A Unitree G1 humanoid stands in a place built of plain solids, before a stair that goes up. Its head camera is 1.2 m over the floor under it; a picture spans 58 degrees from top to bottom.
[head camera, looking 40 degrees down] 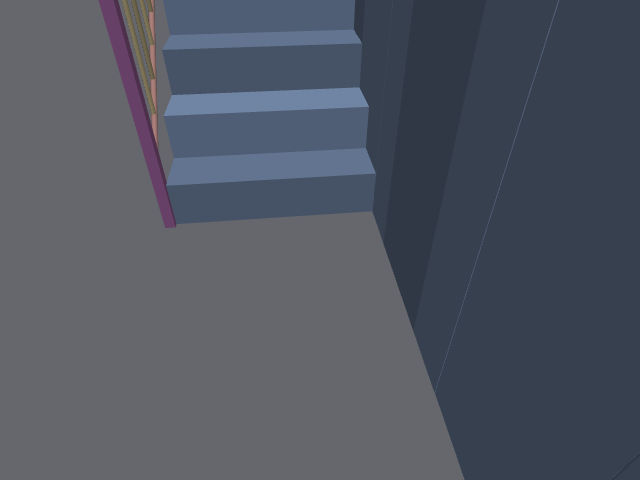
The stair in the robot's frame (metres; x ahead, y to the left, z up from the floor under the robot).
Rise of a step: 0.20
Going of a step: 0.23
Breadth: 0.90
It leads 6 degrees to the left of straight ahead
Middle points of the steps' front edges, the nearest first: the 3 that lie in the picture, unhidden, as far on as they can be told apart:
1.59 0.20 0.21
1.82 0.23 0.41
2.05 0.25 0.62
